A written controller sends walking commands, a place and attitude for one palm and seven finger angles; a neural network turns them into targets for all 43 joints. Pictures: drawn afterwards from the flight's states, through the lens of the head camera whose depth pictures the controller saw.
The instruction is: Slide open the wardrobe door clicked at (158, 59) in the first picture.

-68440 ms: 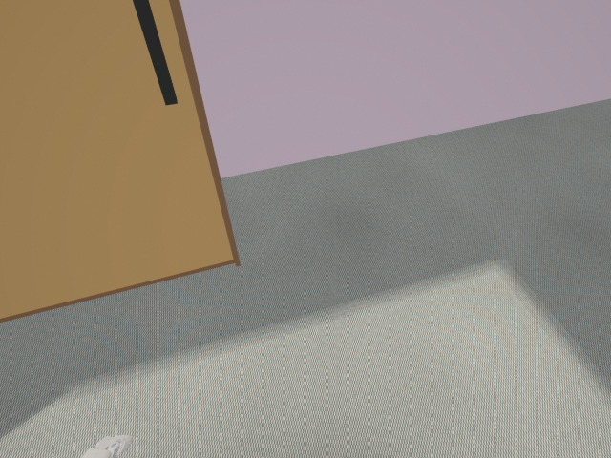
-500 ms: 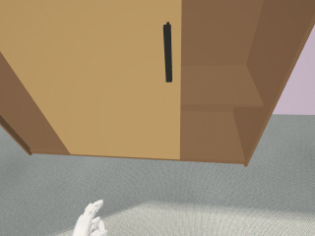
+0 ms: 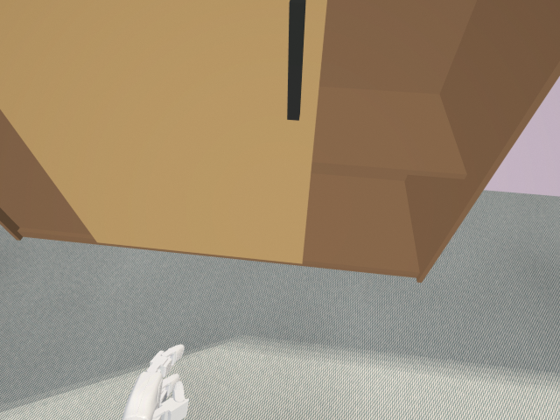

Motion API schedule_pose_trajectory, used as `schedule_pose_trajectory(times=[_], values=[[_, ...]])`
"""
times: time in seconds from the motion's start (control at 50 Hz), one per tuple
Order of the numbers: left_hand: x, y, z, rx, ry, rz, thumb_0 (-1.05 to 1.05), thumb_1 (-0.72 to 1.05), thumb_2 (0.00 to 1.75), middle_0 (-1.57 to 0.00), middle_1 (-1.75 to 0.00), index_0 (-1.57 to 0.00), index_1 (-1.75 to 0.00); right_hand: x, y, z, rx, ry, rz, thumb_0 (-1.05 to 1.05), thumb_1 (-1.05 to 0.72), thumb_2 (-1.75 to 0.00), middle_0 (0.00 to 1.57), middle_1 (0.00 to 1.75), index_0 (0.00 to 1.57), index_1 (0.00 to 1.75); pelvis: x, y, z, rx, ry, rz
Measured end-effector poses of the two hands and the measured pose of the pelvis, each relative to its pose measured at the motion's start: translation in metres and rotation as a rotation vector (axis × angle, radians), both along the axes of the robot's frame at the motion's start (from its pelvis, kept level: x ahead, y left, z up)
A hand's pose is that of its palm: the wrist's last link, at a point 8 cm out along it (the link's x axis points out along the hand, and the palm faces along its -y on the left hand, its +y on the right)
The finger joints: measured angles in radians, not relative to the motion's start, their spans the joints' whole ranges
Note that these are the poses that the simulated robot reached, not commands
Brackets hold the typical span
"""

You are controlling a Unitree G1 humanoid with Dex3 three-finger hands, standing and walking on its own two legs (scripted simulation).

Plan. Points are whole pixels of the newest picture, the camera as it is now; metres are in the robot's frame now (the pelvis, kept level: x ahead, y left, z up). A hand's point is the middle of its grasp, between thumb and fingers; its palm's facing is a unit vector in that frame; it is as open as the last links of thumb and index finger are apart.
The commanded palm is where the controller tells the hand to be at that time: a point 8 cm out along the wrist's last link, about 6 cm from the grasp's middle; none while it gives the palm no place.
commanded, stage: stop stepping back and stand still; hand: right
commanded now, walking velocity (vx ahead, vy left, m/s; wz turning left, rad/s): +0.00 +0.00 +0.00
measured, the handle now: (296, 60) +0.76 +0.02 +0.14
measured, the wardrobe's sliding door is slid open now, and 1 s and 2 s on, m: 0.47 0.47 0.47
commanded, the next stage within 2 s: let the arm hang, fingers relaxed in 0.32 s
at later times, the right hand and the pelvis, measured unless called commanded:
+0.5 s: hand (542, 334) +0.23 -0.29 +0.08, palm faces +0.28 +0.83 -0.48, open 7.4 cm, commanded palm none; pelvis +0.01 -0.02 +0.00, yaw -1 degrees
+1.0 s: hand out of the picture -0.06 -0.21 -0.16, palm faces -0.03 +0.97 -0.22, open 7.2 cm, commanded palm none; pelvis -0.02 -0.02 +0.01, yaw +0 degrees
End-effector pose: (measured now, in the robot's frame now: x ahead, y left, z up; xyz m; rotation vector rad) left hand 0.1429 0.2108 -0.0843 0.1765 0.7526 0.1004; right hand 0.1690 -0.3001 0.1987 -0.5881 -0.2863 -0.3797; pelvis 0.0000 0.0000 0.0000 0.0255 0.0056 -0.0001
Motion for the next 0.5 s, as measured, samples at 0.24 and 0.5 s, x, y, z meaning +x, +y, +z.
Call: schedule_pose_trajectory(times=[0.24, 0.5], values=[[0.044, 0.009, 0.022, 0.078, -0.053, 0.023, 0.01, 0.91, 0.89, -0.20, -0.30, -0.21, -0.30, 0.021, -0.013, -0.032, 0.115, 0.111, -0.045, 0.01, -0.89, -0.90, 0.21, 0.30, 0.21, 0.31, 0.019, -0.011, 0.006, -0.011, 0.013, 0.008], [0.045, 0.020, 0.014, 0.072, -0.028, -0.040, 0.01, 0.91, 0.89, -0.20, -0.30, -0.21, -0.30, 0.026, -0.025, -0.096, 0.162, 0.366, -0.040, 0.00, -0.90, -0.90, 0.20, 0.30, 0.20, 0.31, 0.006, -0.018, 0.002, -0.006, 0.032, -0.016]])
